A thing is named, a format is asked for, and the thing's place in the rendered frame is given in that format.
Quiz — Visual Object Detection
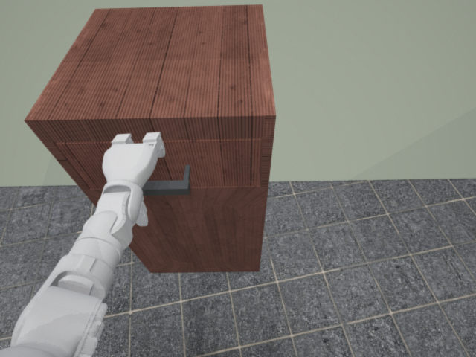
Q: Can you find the robot left upper arm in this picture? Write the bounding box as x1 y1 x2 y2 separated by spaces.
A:
0 286 108 357

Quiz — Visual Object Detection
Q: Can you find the left robot forearm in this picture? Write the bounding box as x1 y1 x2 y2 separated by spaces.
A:
10 180 143 347

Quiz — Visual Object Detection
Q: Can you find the robot left hand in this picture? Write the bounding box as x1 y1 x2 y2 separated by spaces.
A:
102 132 165 226

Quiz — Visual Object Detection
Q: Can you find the drawer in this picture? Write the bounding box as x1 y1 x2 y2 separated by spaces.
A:
56 138 261 189

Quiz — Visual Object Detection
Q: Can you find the cabinet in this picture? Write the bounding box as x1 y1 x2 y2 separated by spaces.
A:
25 4 276 273

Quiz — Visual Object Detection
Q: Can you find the handle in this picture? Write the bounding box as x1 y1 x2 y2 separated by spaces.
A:
142 165 191 196

